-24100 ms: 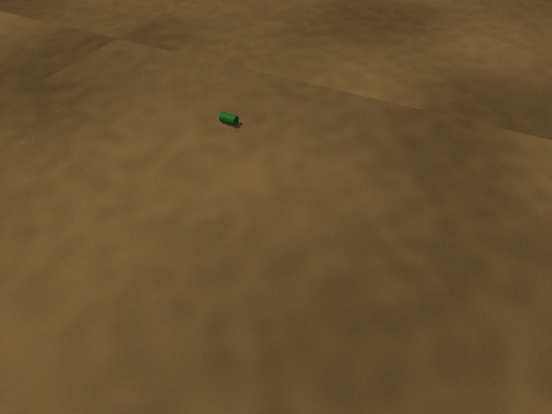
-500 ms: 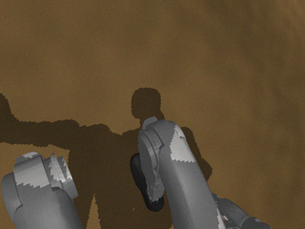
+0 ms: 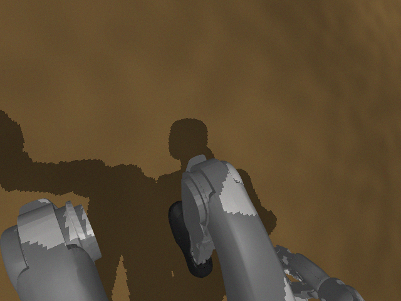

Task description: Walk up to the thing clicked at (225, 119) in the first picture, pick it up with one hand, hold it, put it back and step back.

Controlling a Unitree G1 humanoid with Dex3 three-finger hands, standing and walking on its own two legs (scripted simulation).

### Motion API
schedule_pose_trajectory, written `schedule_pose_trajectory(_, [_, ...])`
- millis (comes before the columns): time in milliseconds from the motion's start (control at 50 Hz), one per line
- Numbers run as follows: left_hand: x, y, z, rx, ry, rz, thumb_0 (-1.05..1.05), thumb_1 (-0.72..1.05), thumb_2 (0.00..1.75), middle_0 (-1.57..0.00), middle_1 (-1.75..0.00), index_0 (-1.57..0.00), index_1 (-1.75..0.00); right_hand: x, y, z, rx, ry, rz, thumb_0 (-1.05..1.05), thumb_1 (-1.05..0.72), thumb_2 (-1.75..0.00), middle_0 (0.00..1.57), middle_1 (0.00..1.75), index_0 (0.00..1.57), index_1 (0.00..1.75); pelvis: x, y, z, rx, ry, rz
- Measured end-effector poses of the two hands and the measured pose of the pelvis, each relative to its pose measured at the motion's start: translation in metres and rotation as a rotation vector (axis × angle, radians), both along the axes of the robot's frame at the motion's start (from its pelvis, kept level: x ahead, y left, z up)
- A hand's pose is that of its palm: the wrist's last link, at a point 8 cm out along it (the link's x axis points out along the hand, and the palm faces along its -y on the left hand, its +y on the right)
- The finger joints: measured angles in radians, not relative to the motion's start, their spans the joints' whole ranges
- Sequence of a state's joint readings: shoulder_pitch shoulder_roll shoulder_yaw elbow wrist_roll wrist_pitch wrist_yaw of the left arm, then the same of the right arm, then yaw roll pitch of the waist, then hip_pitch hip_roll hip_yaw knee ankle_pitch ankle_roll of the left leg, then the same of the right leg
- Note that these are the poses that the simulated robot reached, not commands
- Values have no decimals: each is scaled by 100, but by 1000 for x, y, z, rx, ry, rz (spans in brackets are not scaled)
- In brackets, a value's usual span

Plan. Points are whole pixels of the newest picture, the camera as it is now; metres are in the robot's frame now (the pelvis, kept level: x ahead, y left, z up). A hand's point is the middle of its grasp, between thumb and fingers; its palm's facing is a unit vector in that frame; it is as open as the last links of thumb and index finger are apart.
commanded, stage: close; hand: left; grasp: from above
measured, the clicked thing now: out of the picture +0.42 +0.33 -0.28
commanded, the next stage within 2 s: settle in 0.86 s
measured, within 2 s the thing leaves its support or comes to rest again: leaves its support in 1.28 s
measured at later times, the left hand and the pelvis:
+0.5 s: hand out of the picture +0.39 +0.33 -0.26, palm faces -0.47 -0.16 -0.87, open 9.0 cm; pelvis +0.00 +0.00 -0.01, yaw +1 degrees
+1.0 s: hand out of the picture +0.40 +0.33 -0.26, palm faces -0.45 -0.15 -0.88, open 8.8 cm; pelvis +0.00 +0.00 +0.00, yaw +1 degrees
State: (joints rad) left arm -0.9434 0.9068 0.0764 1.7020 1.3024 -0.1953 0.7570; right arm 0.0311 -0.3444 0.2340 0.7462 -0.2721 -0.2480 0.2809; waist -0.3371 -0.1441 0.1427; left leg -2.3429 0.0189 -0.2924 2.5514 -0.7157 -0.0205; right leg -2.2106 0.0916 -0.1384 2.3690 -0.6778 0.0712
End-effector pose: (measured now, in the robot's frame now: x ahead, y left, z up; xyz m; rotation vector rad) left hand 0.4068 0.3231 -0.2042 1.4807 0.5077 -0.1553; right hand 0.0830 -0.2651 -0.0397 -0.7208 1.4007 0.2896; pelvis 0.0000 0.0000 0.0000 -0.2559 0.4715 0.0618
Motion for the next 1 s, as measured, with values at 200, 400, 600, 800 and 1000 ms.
schedule_pose_trajectory(200, [10,21,2,-43,67,106,0,8,50,-49,-67,-53,-61,-6,1,-3,15,20,-13,0,-90,-89,20,30,20,30,5,0,-3,-2,6,7])
schedule_pose_trajectory(400, [-3,19,6,-72,102,14,0,21,46,-55,-61,-61,-57,-4,13,-18,54,30,0,0,-90,-89,20,30,20,30,1,-3,-2,6,-13,8])
schedule_pose_trajectory(600, [-8,15,6,-50,46,-43,0,26,36,-68,-54,-67,-47,-1,7,-18,13,11,21,0,-90,-89,20,30,20,30,-1,-4,-6,14,-30,5])
schedule_pose_trajectory(800, [-3,14,5,-27,42,-10,1,24,30,-75,-44,-77,-39,0,0,-6,-6,4,18,0,-89,-89,20,30,20,30,1,-1,-3,5,-6,3])
schedule_pose_trajectory(1000, [3,14,7,-41,53,31,1,24,21,-80,-40,-83,-33,-2,2,-7,19,-7,21,0,-90,-89,20,30,20,30,1,-2,-4,9,-12,6])
